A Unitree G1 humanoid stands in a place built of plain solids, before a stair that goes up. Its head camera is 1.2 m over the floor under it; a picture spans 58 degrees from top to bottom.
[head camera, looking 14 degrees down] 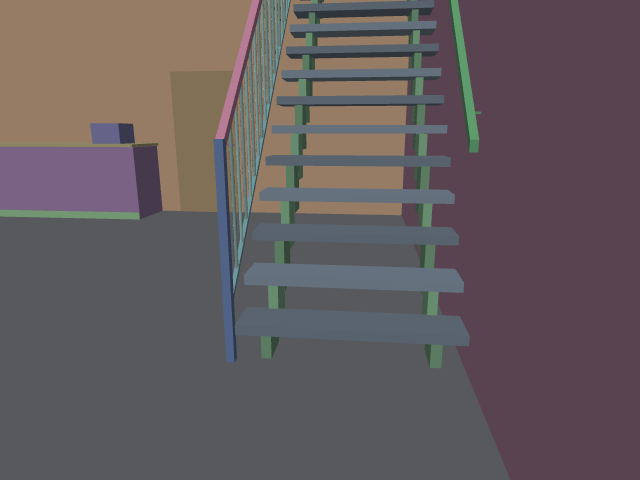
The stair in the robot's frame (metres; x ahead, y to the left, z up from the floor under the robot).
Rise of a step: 0.21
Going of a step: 0.21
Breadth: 1.21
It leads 6 degrees to the right of straight ahead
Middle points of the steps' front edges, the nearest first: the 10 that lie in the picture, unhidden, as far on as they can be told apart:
2.05 -0.15 0.21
2.26 -0.17 0.42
2.47 -0.19 0.62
2.67 -0.21 0.83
2.88 -0.24 1.04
3.09 -0.26 1.25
3.29 -0.28 1.46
3.50 -0.30 1.66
3.71 -0.32 1.87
3.92 -0.35 2.08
